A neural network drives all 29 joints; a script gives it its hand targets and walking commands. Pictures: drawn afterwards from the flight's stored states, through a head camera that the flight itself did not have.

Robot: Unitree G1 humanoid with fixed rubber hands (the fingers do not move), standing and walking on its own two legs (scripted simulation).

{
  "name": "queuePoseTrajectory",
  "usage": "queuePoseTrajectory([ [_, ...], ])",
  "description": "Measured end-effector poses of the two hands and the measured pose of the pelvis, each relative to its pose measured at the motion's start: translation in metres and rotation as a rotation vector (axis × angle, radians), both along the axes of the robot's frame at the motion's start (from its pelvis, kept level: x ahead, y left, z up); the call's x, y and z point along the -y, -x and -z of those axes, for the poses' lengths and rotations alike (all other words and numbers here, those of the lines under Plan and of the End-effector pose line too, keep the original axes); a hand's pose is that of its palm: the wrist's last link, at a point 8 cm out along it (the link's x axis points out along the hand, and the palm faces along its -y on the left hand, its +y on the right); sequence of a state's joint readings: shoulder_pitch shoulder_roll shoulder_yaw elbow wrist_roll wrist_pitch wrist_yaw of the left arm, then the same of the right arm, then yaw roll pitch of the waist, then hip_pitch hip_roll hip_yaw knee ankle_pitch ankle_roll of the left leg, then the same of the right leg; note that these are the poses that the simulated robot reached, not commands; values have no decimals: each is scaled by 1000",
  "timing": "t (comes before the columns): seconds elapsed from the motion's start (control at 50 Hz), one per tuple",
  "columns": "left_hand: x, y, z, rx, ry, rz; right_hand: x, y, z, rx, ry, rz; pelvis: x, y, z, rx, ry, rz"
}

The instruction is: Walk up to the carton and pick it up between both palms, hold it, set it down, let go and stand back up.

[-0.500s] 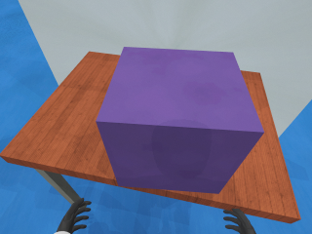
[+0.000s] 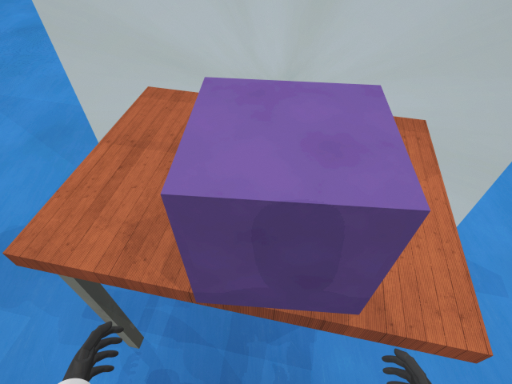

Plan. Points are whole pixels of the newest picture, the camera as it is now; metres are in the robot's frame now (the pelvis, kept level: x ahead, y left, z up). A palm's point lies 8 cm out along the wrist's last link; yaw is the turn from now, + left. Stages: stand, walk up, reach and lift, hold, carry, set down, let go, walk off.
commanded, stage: stand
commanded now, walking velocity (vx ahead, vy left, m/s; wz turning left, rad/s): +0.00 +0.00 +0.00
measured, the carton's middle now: (284, 199) +0.38 -0.04 +0.08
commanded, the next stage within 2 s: walk up in 1.66 s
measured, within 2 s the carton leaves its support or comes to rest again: neither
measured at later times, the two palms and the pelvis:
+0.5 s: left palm (76, 378) +0.15 +0.28 -0.06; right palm out of the picture +0.11 -0.26 -0.10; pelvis +0.00 +0.00 +0.00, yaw +0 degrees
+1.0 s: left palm out of the picture +0.13 +0.28 -0.07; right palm out of the picture +0.09 -0.27 -0.11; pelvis -0.01 +0.00 +0.00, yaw +0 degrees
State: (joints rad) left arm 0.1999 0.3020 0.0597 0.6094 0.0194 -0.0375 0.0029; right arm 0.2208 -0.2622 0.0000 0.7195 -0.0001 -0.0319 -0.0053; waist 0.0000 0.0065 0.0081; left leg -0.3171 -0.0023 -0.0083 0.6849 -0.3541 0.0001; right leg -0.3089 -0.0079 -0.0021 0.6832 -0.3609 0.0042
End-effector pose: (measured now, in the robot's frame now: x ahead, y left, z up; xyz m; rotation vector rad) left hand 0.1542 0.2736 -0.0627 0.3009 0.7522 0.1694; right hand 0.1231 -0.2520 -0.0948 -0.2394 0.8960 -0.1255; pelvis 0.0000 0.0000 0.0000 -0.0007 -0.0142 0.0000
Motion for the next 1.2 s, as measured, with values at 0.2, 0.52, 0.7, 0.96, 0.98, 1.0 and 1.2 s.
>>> queuePoseTrajectory([
  [0.2,-2,0,-2,3,-6,5,5,3,1,-16,4,-4,0,0,0,0,-1,0],
  [0.52,-4,3,-1,-3,-14,2,8,16,8,-63,10,10,1,1,0,1,-1,0],
  [0.7,-5,12,3,-23,-13,-7,11,23,8,-71,16,14,1,6,0,7,-1,0],
  [0.96,-6,19,7,-48,-14,-16,14,31,11,-98,15,19,3,8,0,8,-4,0],
  [0.98,-6,21,7,-53,-14,-17,14,32,11,-101,15,20,3,8,0,8,-4,0],
  [1.0,-6,22,8,-57,-14,-18,15,32,12,-103,15,21,3,8,0,8,-4,0],
  [1.2,-3,29,10,-87,-19,-27,20,35,14,-118,14,27,8,10,-2,7,-11,0],
])
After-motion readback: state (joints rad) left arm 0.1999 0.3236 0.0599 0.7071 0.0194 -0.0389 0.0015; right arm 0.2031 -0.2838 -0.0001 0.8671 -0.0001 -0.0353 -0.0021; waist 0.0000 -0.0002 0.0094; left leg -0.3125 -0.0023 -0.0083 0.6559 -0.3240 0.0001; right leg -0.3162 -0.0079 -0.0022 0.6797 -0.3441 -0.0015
